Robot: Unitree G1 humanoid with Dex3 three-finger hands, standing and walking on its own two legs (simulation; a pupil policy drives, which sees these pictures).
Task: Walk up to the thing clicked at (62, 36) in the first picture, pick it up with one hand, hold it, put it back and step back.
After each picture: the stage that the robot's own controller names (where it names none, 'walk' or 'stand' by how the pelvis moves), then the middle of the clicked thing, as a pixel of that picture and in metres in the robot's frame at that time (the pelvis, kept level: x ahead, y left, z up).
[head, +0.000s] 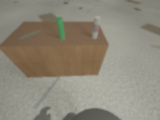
stand; (60, 29) +0.89 +0.40 +0.05
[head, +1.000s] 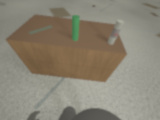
walk; (75, 29) +0.82 +0.21 +0.07
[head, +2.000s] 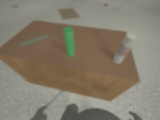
stand; (69, 43) +0.55 +0.22 +0.08
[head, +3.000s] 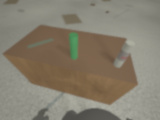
stand; (73, 47) +0.58 +0.19 +0.05
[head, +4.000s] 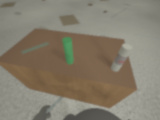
stand; (68, 52) +0.52 +0.21 +0.05
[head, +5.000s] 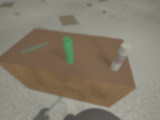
stand; (68, 51) +0.53 +0.22 +0.05
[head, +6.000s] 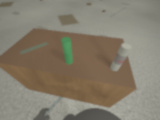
stand; (67, 52) +0.51 +0.22 +0.05
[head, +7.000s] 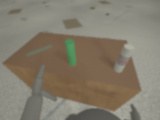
rise first; (71, 53) +0.51 +0.22 +0.05
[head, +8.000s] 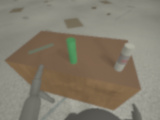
go down; (72, 52) +0.53 +0.22 +0.05
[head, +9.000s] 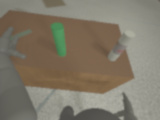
go down; (60, 42) +0.52 +0.21 +0.08
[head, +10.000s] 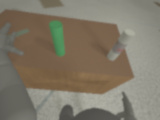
go down; (58, 41) +0.52 +0.21 +0.10
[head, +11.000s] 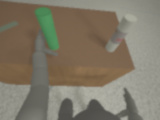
close in; (49, 33) +0.53 +0.23 +0.13
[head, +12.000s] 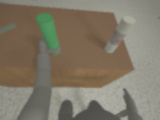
lift; (51, 38) +0.50 +0.21 +0.13
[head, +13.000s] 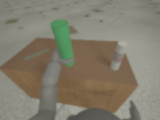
lift; (65, 47) +0.33 +0.15 +0.29
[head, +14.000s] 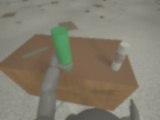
hold; (63, 52) +0.32 +0.17 +0.25
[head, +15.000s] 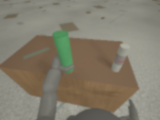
hold; (65, 55) +0.33 +0.16 +0.23
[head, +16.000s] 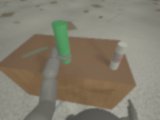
crouch; (63, 45) +0.39 +0.18 +0.25
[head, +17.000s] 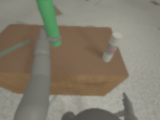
lower; (51, 25) +0.52 +0.21 +0.25
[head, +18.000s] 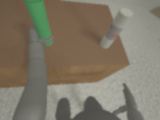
lower; (42, 25) +0.56 +0.22 +0.14
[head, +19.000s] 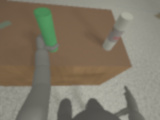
lower; (48, 34) +0.52 +0.21 +0.13
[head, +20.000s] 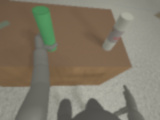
lower; (47, 33) +0.52 +0.22 +0.13
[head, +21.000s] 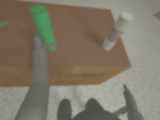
lower; (46, 33) +0.53 +0.22 +0.13
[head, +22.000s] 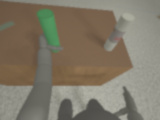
open; (51, 35) +0.52 +0.20 +0.13
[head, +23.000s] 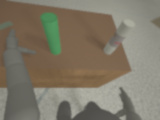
sink last; (53, 38) +0.50 +0.20 +0.12
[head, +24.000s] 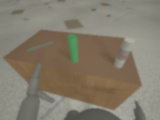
sink last; (73, 49) +0.53 +0.20 +0.10
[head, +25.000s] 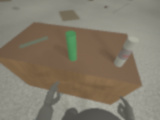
stand; (71, 47) +0.51 +0.19 +0.09
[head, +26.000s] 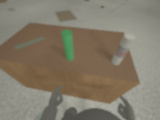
stand; (68, 47) +0.51 +0.20 +0.10
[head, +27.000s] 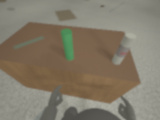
stand; (68, 46) +0.51 +0.20 +0.11
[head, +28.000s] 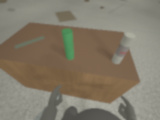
stand; (68, 46) +0.52 +0.20 +0.11
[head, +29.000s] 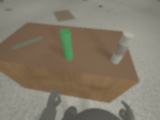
stand; (67, 46) +0.51 +0.20 +0.11
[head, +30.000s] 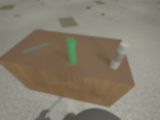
stand; (71, 52) +0.53 +0.19 +0.05
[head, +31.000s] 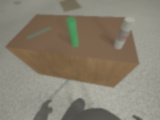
walk; (73, 33) +0.65 +0.20 +0.07
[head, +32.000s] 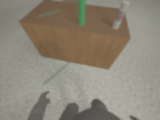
walk; (81, 12) +0.98 +0.15 +0.08
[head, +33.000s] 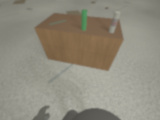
stand; (84, 20) +1.15 +0.18 +0.07
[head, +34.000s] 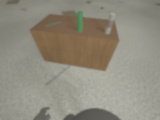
stand; (79, 22) +1.13 +0.21 +0.05
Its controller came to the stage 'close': yes
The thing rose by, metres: 0.21
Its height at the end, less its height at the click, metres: +0.00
